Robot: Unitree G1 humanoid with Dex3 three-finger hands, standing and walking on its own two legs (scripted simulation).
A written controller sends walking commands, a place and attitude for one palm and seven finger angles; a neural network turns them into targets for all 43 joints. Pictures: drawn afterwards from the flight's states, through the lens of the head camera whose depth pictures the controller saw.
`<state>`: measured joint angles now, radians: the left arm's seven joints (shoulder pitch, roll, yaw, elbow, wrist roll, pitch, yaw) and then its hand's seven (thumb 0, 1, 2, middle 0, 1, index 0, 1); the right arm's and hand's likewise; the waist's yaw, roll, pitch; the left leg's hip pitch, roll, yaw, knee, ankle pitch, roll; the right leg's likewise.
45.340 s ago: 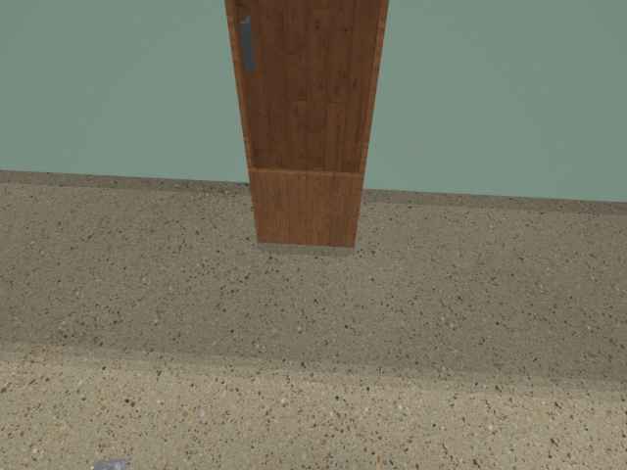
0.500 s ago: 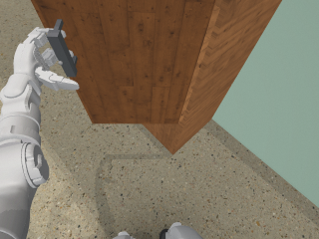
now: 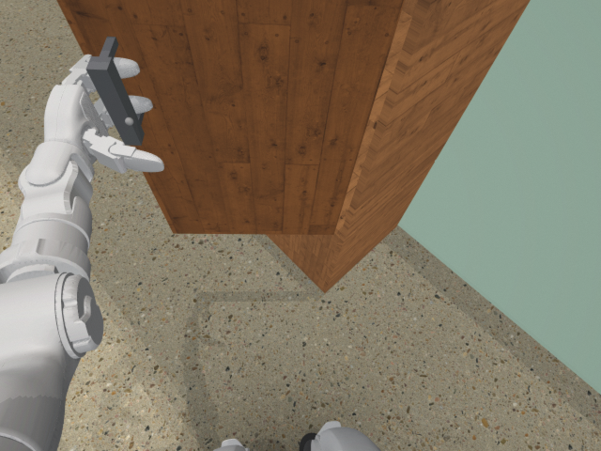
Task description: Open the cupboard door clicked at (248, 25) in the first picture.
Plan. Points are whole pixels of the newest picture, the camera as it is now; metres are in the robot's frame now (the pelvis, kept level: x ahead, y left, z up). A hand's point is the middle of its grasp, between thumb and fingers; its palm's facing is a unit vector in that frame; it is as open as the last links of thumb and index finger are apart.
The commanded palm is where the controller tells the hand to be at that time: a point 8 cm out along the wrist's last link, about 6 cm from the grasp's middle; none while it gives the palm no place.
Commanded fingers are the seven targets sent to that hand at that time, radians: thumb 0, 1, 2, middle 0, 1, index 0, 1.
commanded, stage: slide the fingers in behind the handle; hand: left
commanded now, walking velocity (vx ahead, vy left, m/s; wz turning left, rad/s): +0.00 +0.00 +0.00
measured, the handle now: (122, 93) +0.56 +0.18 +0.12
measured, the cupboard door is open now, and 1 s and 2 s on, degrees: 48 48 72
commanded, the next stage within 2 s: close the thumb around the handle in 0.50 s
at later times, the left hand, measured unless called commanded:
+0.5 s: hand (131, 123) +0.51 +0.17 +0.12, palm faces -0.07 -1.00 +0.01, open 14.0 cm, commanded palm +0.48 +0.22 +0.12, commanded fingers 0.00 -0.50 0.30 -0.30 -1.20 -0.30 -1.20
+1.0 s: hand (135, 122) +0.51 +0.16 +0.12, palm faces -0.05 -1.00 +0.00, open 9.5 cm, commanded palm +0.49 +0.21 +0.12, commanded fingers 0.00 0.68 0.80 -0.38 -1.33 -0.38 -1.33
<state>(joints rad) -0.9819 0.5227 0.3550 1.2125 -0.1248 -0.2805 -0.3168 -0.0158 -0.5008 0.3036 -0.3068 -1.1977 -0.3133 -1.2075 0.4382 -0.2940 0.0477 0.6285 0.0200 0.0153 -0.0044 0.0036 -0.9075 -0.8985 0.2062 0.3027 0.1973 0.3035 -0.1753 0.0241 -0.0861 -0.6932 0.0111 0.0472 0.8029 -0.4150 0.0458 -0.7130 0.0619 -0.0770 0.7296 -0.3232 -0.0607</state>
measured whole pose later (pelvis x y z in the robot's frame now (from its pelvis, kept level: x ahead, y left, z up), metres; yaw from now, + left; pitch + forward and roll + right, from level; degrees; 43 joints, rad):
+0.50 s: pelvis +0.00 +0.01 +0.00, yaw +0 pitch +17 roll -2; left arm -0.96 0.46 0.34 1.20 -0.12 -0.31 -0.27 -0.02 -0.50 0.30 -0.30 -1.19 -0.30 -1.20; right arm 0.44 -0.28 0.04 0.64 0.01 0.01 0.00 0.00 -0.91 -0.90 0.21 0.30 0.20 0.30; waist -0.16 0.03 -0.10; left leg -0.67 0.00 0.06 0.80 -0.42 0.06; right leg -0.69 0.05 -0.07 0.74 -0.33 -0.04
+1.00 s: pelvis -0.01 +0.01 +0.00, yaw +0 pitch +17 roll -2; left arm -1.00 0.48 0.34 1.24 -0.10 -0.31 -0.24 -0.01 0.15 0.58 -0.34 -1.26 -0.35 -1.27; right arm 0.44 -0.29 0.05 0.65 0.01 0.00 0.00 0.00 -0.91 -0.90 0.21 0.30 0.20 0.30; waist -0.17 0.03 -0.08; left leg -0.69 0.00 0.05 0.81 -0.41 0.06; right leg -0.72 0.05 -0.07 0.75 -0.33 -0.05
